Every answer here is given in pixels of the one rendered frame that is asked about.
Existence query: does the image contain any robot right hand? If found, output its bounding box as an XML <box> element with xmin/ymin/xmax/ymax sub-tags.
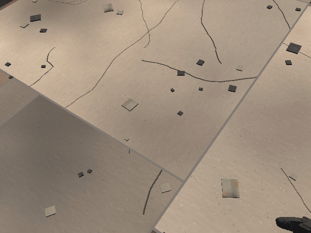
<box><xmin>275</xmin><ymin>216</ymin><xmax>311</xmax><ymax>233</ymax></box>

